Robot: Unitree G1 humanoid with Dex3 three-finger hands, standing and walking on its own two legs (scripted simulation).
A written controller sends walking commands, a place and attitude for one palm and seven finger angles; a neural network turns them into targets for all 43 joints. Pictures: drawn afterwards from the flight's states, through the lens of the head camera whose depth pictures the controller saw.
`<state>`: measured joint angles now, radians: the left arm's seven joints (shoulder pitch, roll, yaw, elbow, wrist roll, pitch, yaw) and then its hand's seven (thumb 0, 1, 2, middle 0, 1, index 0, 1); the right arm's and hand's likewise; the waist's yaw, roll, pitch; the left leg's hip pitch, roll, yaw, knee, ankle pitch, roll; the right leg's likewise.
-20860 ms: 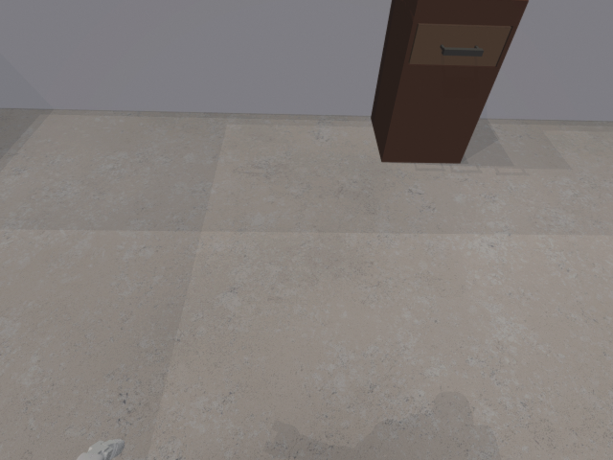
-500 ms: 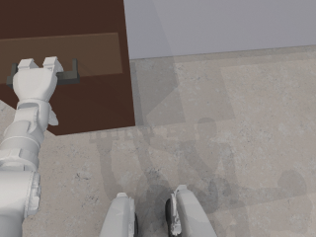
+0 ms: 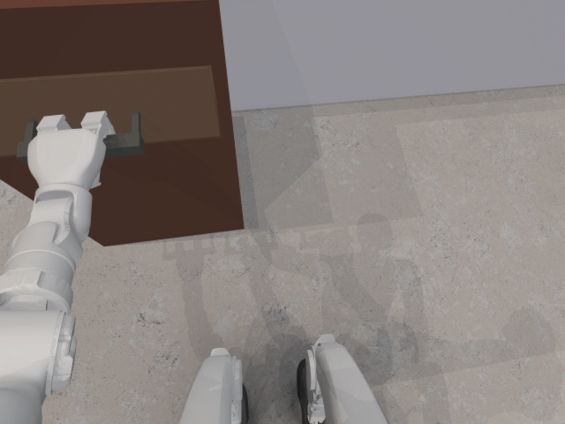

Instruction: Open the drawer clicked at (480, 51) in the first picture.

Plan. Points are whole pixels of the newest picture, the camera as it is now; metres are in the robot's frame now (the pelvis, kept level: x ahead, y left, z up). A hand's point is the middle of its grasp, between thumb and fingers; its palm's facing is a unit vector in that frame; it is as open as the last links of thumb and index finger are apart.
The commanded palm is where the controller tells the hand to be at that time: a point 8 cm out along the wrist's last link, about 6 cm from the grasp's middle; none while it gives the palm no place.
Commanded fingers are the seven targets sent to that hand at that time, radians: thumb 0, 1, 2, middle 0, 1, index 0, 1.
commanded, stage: close the thumb around the handle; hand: left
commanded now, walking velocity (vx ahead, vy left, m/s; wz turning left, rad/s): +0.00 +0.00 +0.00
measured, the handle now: (84, 135) +0.53 +0.28 -0.03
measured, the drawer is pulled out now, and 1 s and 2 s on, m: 0.00 0.06 0.19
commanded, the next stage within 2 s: pull the drawer open in 0.10 s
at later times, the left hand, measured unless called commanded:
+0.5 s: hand (89, 184) +0.46 +0.27 -0.05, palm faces -0.08 -0.04 -1.00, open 5.8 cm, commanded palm +0.43 +0.25 +0.00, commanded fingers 0.00 0.90 0.90 -0.40 -1.35 -0.40 -1.35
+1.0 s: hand (87, 216) +0.41 +0.27 -0.05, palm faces -0.06 -0.06 -1.00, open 5.8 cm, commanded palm +0.37 +0.26 +0.00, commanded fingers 0.00 0.90 0.90 -0.40 -1.35 -0.40 -1.35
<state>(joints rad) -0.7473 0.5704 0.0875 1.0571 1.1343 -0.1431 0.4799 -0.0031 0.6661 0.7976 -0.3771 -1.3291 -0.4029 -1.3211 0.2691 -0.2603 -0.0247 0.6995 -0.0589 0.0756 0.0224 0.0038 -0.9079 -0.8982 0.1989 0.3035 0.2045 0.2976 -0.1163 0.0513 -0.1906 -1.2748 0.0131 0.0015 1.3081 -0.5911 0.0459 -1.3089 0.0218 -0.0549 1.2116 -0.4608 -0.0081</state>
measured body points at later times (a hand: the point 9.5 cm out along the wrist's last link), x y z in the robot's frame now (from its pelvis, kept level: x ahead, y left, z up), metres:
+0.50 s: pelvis +0.01 +0.00 +0.01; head +0.17 +0.01 +0.43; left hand +0.45 +0.27 +0.01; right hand +0.04 -0.27 -0.12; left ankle +0.00 +0.09 -0.61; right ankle +0.05 -0.12 -0.61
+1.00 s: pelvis +0.02 +0.00 +0.02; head +0.17 +0.01 +0.45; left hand +0.40 +0.27 +0.01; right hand +0.12 -0.26 -0.11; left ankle +0.00 +0.09 -0.61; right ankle +0.05 -0.12 -0.61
